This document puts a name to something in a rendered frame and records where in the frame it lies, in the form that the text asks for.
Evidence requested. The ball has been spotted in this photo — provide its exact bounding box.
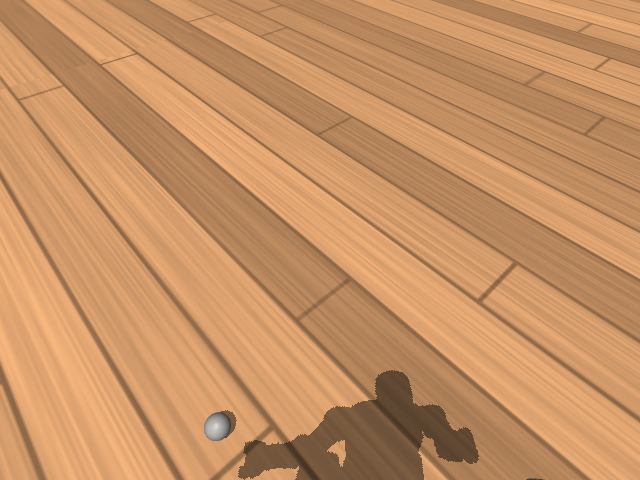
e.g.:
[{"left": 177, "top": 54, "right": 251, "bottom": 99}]
[{"left": 204, "top": 412, "right": 231, "bottom": 441}]

